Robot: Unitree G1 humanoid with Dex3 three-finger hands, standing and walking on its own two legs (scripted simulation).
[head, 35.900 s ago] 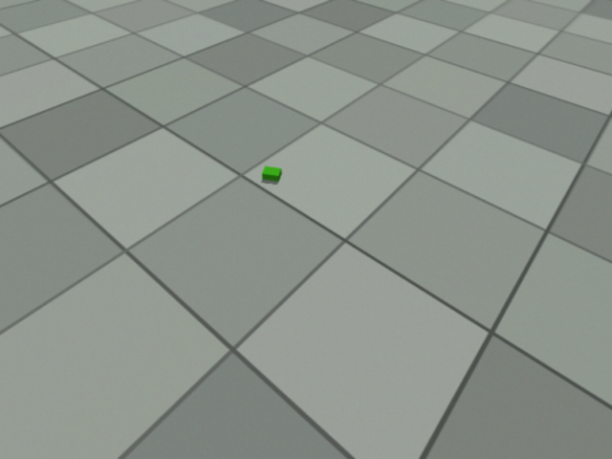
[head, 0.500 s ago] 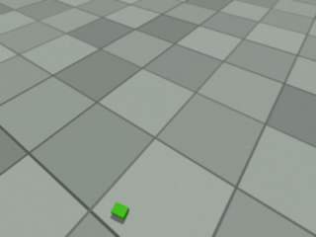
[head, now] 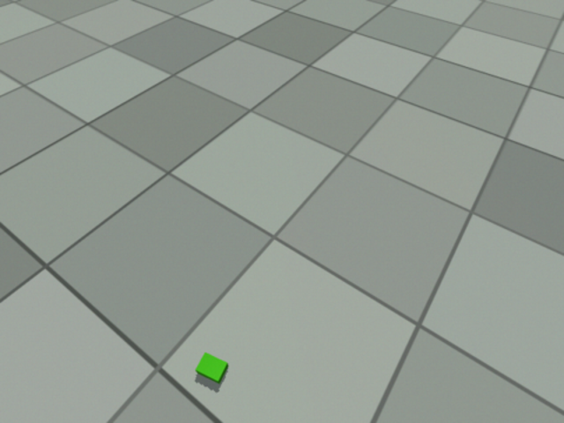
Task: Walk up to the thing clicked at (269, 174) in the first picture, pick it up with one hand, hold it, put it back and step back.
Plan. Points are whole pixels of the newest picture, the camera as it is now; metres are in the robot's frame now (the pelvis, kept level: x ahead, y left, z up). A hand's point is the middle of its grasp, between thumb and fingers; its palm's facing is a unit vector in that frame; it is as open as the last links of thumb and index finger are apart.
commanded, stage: step back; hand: left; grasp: from above
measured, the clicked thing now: (212, 367) +0.39 +0.22 -0.76
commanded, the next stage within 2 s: none
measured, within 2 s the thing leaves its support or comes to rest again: neither
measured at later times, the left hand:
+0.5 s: hand out of the picture +0.05 +0.30 -0.18, palm faces -0.10 -0.93 -0.36, open 7.4 cm
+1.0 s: hand out of the picture -0.09 +0.27 -0.15, palm faces -0.04 -0.91 -0.41, open 7.4 cm
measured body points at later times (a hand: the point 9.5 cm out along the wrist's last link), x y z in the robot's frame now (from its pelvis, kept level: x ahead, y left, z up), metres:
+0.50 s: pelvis -0.09 +0.04 -0.01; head -0.01 +0.07 +0.43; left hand +0.05 +0.34 -0.15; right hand -0.05 -0.28 -0.12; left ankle -0.05 +0.14 -0.74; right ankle -0.13 -0.11 -0.66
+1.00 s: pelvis -0.23 +0.02 -0.02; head -0.17 +0.01 +0.42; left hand -0.09 +0.32 -0.12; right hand -0.17 -0.31 -0.15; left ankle -0.27 +0.14 -0.71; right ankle -0.16 -0.10 -0.74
